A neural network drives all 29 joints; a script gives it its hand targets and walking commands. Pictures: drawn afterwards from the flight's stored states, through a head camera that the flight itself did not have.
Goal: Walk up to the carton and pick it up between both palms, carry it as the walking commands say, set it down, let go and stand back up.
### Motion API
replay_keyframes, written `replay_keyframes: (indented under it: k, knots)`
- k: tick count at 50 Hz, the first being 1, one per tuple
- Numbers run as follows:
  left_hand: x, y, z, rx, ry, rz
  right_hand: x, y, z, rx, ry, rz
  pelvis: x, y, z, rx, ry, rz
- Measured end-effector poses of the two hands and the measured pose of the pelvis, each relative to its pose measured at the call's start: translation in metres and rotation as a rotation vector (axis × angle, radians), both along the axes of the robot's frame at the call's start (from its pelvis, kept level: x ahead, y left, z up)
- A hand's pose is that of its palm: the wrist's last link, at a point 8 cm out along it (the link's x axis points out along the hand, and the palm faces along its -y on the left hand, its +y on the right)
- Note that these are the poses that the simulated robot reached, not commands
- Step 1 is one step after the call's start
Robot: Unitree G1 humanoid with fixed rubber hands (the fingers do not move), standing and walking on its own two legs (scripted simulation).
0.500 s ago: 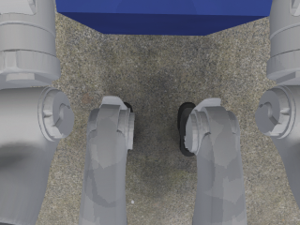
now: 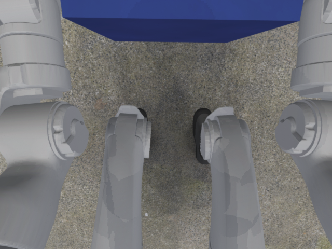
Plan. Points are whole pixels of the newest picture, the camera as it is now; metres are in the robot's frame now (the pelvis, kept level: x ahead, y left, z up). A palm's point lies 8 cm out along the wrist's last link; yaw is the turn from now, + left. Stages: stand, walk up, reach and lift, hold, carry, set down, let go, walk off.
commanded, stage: reach and lift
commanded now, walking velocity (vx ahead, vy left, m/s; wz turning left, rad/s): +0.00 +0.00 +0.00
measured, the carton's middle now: out of the picture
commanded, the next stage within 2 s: none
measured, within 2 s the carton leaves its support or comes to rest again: neither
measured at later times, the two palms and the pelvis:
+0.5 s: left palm out of the picture +0.55 +0.19 -0.04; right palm out of the picture +0.56 -0.18 -0.05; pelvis -0.01 +0.00 +0.05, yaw +0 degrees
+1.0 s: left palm out of the picture +0.53 +0.19 +0.03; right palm out of the picture +0.53 -0.18 +0.02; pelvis +0.00 +0.00 +0.10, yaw +0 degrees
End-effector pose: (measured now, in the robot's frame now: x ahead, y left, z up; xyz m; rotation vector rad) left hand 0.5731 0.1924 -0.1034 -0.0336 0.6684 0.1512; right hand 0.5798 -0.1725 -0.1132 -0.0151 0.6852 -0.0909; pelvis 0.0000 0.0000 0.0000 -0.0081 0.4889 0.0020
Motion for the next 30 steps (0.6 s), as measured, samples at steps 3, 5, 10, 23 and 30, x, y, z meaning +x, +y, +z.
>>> replay_keyframes:
  k: [3,5,10,23,30]
  knots:
    - [-0.002,0.000,0.007,-0.001,-0.001,0.000,-0.002,0.000,0.007,0.004,-0.001,-0.002,-0.001,0.000,0.006,0.000,-0.004,0.002]
    - [-0.004,0.000,0.012,-0.003,-0.002,-0.001,-0.005,-0.001,0.012,0.004,-0.002,-0.003,-0.002,0.000,0.010,0.000,-0.006,0.002]
    - [-0.009,-0.002,0.024,-0.004,-0.002,-0.005,-0.010,-0.002,0.024,0.003,-0.002,-0.005,-0.004,-0.001,0.020,0.000,-0.016,0.003]
    - [-0.021,-0.004,0.060,-0.008,-0.005,-0.008,-0.022,-0.004,0.062,0.005,-0.004,-0.008,-0.008,-0.001,0.045,0.004,-0.057,0.002]
    - [-0.028,-0.003,0.078,-0.006,-0.007,-0.007,-0.027,-0.004,0.081,0.007,-0.006,-0.004,-0.008,-0.001,0.060,0.004,-0.079,0.003]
